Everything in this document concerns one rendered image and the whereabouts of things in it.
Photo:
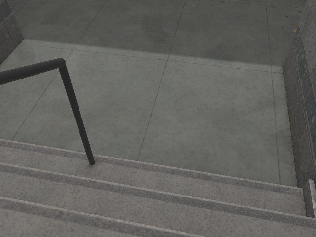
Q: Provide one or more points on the stairs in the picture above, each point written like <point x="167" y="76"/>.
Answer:
<point x="53" y="192"/>

